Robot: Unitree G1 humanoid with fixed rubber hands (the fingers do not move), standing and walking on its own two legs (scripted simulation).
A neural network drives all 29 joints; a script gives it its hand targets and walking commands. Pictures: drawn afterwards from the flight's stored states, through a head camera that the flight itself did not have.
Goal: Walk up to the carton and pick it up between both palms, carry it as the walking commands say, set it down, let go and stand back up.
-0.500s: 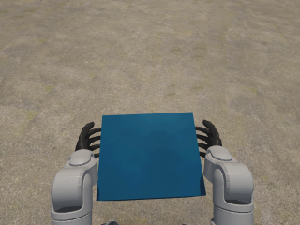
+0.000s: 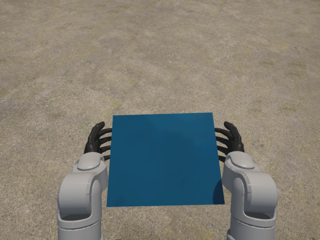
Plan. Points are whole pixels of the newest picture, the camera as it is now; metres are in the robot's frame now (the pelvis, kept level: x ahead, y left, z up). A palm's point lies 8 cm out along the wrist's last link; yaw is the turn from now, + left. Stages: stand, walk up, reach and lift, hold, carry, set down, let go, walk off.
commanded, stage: carry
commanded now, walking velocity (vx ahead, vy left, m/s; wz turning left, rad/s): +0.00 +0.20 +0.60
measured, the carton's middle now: (163, 164) +0.29 -0.02 +0.02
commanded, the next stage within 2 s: none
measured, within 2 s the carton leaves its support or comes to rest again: neither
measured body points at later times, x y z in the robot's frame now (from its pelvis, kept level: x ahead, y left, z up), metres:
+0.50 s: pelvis -0.06 +0.19 +0.01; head -0.05 +0.21 +0.46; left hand +0.20 +0.39 +0.10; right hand +0.24 +0.09 +0.11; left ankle -0.03 +0.27 -0.71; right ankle -0.02 +0.04 -0.72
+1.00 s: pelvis -0.13 +0.34 +0.00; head -0.15 +0.37 +0.45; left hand +0.13 +0.54 +0.11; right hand +0.16 +0.24 +0.12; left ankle -0.08 +0.40 -0.72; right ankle -0.09 +0.17 -0.72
